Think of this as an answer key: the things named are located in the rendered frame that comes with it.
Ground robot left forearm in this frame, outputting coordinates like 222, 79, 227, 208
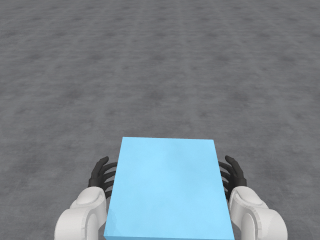
54, 186, 107, 240

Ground robot left hand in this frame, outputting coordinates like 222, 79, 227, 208
87, 156, 118, 199

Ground carton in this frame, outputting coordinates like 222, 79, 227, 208
103, 137, 235, 240

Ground robot right forearm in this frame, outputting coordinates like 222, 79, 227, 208
229, 186, 288, 240

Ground robot right hand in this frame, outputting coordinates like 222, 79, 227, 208
218, 155, 247, 202

